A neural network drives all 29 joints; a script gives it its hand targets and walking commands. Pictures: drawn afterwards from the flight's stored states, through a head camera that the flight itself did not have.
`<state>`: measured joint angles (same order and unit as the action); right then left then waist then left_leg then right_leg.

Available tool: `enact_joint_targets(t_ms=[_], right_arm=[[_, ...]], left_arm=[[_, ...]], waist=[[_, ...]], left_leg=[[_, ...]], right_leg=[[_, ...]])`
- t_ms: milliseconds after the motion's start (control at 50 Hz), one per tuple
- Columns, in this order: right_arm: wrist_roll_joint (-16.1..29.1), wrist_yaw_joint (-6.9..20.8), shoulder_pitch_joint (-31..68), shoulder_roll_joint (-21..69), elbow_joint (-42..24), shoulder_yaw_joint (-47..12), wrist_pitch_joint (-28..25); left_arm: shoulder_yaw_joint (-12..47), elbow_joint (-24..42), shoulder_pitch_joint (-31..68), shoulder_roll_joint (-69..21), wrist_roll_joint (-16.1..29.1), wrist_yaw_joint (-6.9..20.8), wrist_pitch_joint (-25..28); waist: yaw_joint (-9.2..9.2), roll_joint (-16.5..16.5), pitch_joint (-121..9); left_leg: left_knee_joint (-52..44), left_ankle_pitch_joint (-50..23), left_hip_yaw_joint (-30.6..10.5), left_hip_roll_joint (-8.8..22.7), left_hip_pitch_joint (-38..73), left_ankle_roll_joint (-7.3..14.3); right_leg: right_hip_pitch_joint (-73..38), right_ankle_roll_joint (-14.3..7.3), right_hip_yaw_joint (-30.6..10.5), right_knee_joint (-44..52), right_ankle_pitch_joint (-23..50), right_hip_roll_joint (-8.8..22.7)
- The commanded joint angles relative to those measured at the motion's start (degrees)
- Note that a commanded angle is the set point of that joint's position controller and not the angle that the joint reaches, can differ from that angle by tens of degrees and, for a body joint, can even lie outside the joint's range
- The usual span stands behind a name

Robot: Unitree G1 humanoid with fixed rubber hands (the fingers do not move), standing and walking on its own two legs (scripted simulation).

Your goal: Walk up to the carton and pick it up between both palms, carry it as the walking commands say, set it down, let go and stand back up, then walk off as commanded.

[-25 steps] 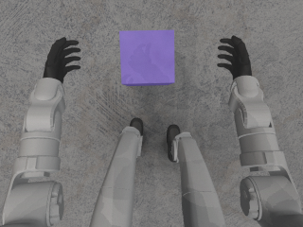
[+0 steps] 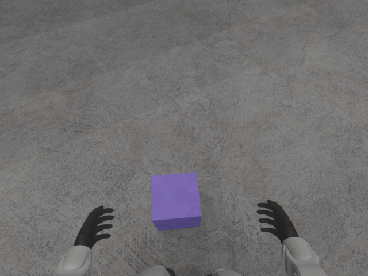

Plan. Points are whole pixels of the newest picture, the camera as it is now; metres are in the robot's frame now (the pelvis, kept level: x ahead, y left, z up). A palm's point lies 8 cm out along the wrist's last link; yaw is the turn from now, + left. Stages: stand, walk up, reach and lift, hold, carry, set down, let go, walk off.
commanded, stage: let go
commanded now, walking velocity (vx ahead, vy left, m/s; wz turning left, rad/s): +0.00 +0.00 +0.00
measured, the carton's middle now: (176, 202) +0.43 +0.06 -0.64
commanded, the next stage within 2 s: stand in 0.52 s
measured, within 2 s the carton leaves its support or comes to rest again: neither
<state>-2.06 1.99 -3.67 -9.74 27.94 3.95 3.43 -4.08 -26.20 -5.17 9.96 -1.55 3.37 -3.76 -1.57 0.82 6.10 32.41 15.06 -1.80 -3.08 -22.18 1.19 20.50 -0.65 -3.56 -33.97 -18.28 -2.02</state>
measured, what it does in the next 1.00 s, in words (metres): stands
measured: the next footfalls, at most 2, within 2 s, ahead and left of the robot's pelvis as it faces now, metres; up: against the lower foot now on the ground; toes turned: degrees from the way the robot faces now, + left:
none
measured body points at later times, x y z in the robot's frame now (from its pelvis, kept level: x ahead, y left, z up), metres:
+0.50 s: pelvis +0.03 -0.02 +0.01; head +0.03 -0.02 +0.46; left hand +0.20 +0.21 -0.07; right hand +0.20 -0.25 -0.07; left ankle +0.01 +0.10 -0.73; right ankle -0.01 -0.11 -0.73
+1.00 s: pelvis +0.03 -0.01 +0.01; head -0.04 -0.01 +0.45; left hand +0.14 +0.28 -0.09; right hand +0.12 -0.31 -0.09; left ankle +0.01 +0.10 -0.73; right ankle -0.01 -0.11 -0.73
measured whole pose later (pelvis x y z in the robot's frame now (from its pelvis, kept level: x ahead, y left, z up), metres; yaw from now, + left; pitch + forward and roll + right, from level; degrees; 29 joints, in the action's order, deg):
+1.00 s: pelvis +0.03 -0.01 +0.01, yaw -1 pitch -1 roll +0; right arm -2.2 -0.3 -17.7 -17.7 47.3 3.6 -1.1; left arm -2.8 -46.0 -17.4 18.8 -2.0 -0.5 1.8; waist -0.2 -0.7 -9.8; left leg 29.0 17.2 -2.1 -1.1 -10.8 0.3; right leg 8.1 -2.3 -3.6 -27.8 -18.5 -3.8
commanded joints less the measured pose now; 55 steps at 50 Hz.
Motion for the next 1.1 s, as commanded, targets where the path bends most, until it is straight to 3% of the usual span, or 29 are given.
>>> enact_joint_targets(t_ms=[0,20,40,60,80,100,140,220,260,320,360,400,480,500,520,560,600,660,720,760,800,820,860,880,900,940,980,1020,1080], right_arm=[[0.1,-0.3,-2.4,-6.6,-12.0,1.6,-3.1],[0.1,-0.2,-4.8,-7.2,-12.6,1.6,-3.0],[1.0,0.1,-5.8,-7.3,-12.8,0.6,-3.0],[0.9,0.0,-6.2,-7.5,-13.3,0.4,-3.0],[1.3,0.3,-5.5,-7.0,-13.5,-0.4,-2.9],[2.1,0.6,-6.3,-7.3,-14.4,-0.7,-2.7],[2.1,1.0,-6.5,-7.0,-12.7,-1.0,-1.7],[1.7,1.0,-6.5,-7.2,-12.0,-0.3,0.1],[1.8,1.3,-6.6,-7.4,-12.1,-1.1,1.2],[1.4,0.8,-8.9,-7.4,-10.4,-0.4,1.7],[1.4,0.7,-6.6,-7.4,-10.7,-1.0,2.1],[1.2,0.2,-6.4,-7.9,-11.5,-0.1,1.8],[2.8,-0.6,-6.6,-8.5,-10.4,-1.5,0.6],[0.4,-2.3,-8.6,-13.8,0.7,1.3,-0.8],[0.1,-2.6,-8.3,-15.3,1.0,1.9,-1.6],[-0.6,-2.9,-9.7,-14.0,3.5,2.3,-3.0],[-0.2,-3.0,-8.8,-14.4,4.6,2.3,-3.8],[-0.7,-3.0,-6.8,-14.5,6.2,2.5,-4.7],[-0.7,-3.0,-8.2,-15.4,8.4,2.9,-5.2],[-0.7,-3.1,-7.9,-15.6,9.2,2.7,-5.4],[-0.4,-3.2,-8.8,-16.2,10.3,2.7,-5.9],[-0.4,-3.0,-7.7,-16.6,10.5,2.5,-6.1],[-0.2,-2.9,-7.6,-17.1,11.0,2.3,-6.4],[-0.1,-2.8,-8.3,-17.8,11.9,2.3,-6.3],[0.0,-2.7,-8.3,-18.2,12.2,2.5,-6.4],[-0.2,-2.8,-8.0,-17.6,13.5,2.0,-6.5],[-0.2,-2.7,-8.0,-17.8,14.7,1.8,-7.0],[0.1,-2.8,-8.6,-18.9,15.5,1.9,-6.8],[0.2,-3.0,-9.6,-18.3,17.7,1.3,-6.9]], left_arm=[[-2.0,10.7,-3.2,8.3,0.3,0.3,2.9],[-1.7,12.3,-4.0,9.1,0.5,0.3,3.1],[-1.9,11.8,-5.2,9.1,0.6,0.3,3.3],[-1.7,12.0,-5.5,9.3,1.0,0.6,3.0],[-1.7,11.7,-5.3,9.4,0.3,0.4,2.7],[-1.8,11.9,-6.0,9.6,1.0,0.5,2.6],[-1.3,13.2,-4.2,9.2,1.2,0.5,1.9],[-1.4,9.3,-4.8,8.0,1.4,0.7,-0.4],[-2.3,9.2,-5.2,8.7,0.2,0.5,-1.2],[-1.8,8.8,-7.1,8.4,-0.1,0.7,-1.7],[-1.7,8.5,-5.0,9.5,-0.7,0.6,-2.2],[-1.8,9.7,-4.7,9.5,-0.7,0.3,-3.0],[-1.8,11.1,-3.9,8.9,-0.8,-1.5,-6.4],[-2.6,0.7,-6.1,16.2,0.8,-3.2,-2.2],[-2.4,0.4,-6.4,16.3,0.5,-3.7,-0.3],[-1.6,-2.7,-6.3,14.5,-0.4,-3.8,2.3],[-1.6,-4.7,-5.6,14.8,-0.5,-4.0,3.5],[-1.5,-6.8,-4.4,15.3,-0.5,-3.9,4.9],[-1.3,-8.2,-4.3,15.6,-0.5,-4.3,5.9],[-1.8,-8.9,-5.3,16.6,-0.5,-4.3,6.4],[-1.5,-10.2,-6.1,16.9,-0.8,-4.3,7.0],[-1.9,-11.2,-6.2,17.7,-0.7,-4.5,6.8],[-1.6,-11.4,-5.7,18.1,-0.7,-4.2,7.0],[-1.4,-12.0,-6.8,17.9,-0.5,-4.2,7.3],[-1.6,-12.5,-7.0,19.0,-0.2,-4.2,7.3],[-1.3,-13.6,-6.5,18.7,-0.5,-4.4,7.6],[-1.1,-14.5,-6.8,18.7,-0.2,-4.4,7.5],[-1.1,-15.0,-6.6,19.4,-0.1,-4.3,7.3],[-0.6,-16.8,-7.5,18.9,0.1,-4.4,7.5]], waist=[[1.27,-2.9,-17.0],[2.06,-3.4,-15.6],[1.11,-3.6,-15.8],[2.28,-4.6,-14.3],[0.75,-2.4,-13.9],[0.86,-3.1,-14.3],[0.81,-0.8,-11.7],[2.07,-2.6,-7.2],[0.32,-1.4,-5.7],[1.83,-2.5,-6.6],[0.62,-3.1,-4.2],[1.74,-3.7,-6.4],[1.69,-2.5,-8.0],[0.02,-2.9,-18.9],[0.66,-1.4,-20.0],[2.10,0.5,-17.0],[2.14,0.7,-14.2],[1.47,-3.3,-11.0],[2.06,-1.5,-9.4],[1.19,0.4,-7.3],[1.66,0.7,-6.2],[1.11,-1.3,-4.6],[1.48,-2.1,-6.3],[0.83,-1.4,-7.1],[1.02,0.0,-7.7],[1.22,-2.4,-7.0],[1.32,0.9,-7.8],[1.11,-1.4,-7.8],[1.16,0.1,-6.4]], left_leg=[[-5.4,-17.7,0.8,1.3,19.7,-2.0],[-5.4,-18.9,0.8,1.1,21.3,-1.9],[-5.9,-19.7,1.2,0.9,20.7,-1.9],[-5.7,-18.6,1.4,0.9,21.6,-1.8],[-5.6,-20.0,1.1,0.3,21.2,-2.2],[-6.0,-19.6,1.3,0.2,22.2,-2.1],[-6.9,-16.8,1.2,0.5,22.9,-2.6],[-7.2,-13.4,1.9,-0.1,22.5,-2.3],[-7.8,-12.8,1.8,0.0,21.9,-2.2],[-7.0,-15.3,1.9,-1.0,22.5,-2.3],[-6.9,-14.6,1.3,-0.6,21.7,-1.7],[-6.2,-15.7,0.9,-0.9,22.3,-1.7],[-5.0,-16.1,0.2,-1.2,21.0,-2.2],[-3.8,-24.6,-1.2,5.5,16.3,-2.3],[-2.5,-24.2,-2.7,5.3,18.2,-1.6],[-1.9,-27.5,-2.9,6.2,16.5,-0.4],[-2.3,-23.4,-2.7,6.1,15.0,-0.7],[-3.2,-18.2,-4.0,6.4,12.4,-0.1],[-4.4,-13.7,-4.6,6.6,11.0,0.1],[-5.6,-13.3,-5.4,6.9,10.2,0.0],[-6.0,-12.5,-6.1,7.6,9.5,0.6],[-6.4,-11.0,-6.7,7.4,8.3,0.8],[-7.7,-9.8,-6.6,7.4,9.1,0.9],[-7.1,-13.0,-6.3,7.6,9.8,0.6],[-7.9,-11.7,-6.4,7.5,10.1,0.8],[-7.6,-12.5,-6.5,7.4,9.1,1.1],[-8.1,-13.1,-7.0,7.8,11.1,1.1],[-8.2,-13.7,-6.8,8.0,11.4,0.9],[-9.5,-11.5,-7.6,8.5,10.9,1.5]], right_leg=[[-8.1,1.3,2.4,8.6,16.6,0.9],[-8.3,1.5,2.3,9.1,18.7,1.0],[-9.9,1.6,2.1,9.4,20.4,0.9],[-9.0,1.8,1.8,10.3,20.8,1.7],[-9.7,1.8,1.9,10.0,22.8,1.5],[-11.1,2.1,1.9,10.2,23.5,1.6],[-10.1,1.9,1.8,11.3,18.7,1.4],[-10.4,2.0,0.9,12.7,17.9,1.8],[-11.3,2.3,1.1,12.4,17.6,1.6],[-13.4,2.5,-0.4,12.1,25.1,1.9],[-12.5,3.0,0.3,11.5,24.7,1.9],[-13.9,2.7,0.1,10.8,27.5,2.1],[-13.4,2.3,0.2,9.9,29.6,2.6],[-14.5,0.9,-1.1,6.6,27.5,3.7],[-13.7,0.6,-2.7,7.9,24.1,3.8],[-12.6,-0.4,-3.6,7.1,26.8,5.2],[-9.6,-0.6,-4.0,8.7,24.7,4.9],[-7.6,-0.8,-4.6,9.9,21.3,5.1],[-6.1,-1.3,-6.2,11.6,15.9,6.1],[-5.1,-1.3,-6.2,11.8,14.4,5.4],[-4.8,-1.6,-7.6,12.3,13.8,6.0],[-4.5,-1.7,-7.3,12.8,13.6,5.8],[-5.3,-1.6,-7.8,12.9,11.1,5.8],[-6.5,-1.8,-7.0,12.3,14.3,5.7],[-6.1,-2.1,-8.1,12.4,12.9,5.7],[-7.5,-2.3,-8.0,12.6,16.1,6.0],[-6.1,-2.1,-7.5,12.0,14.7,6.0],[-6.8,-2.0,-7.7,12.4,15.1,5.3],[-6.1,-2.3,-8.6,12.2,12.1,5.5]])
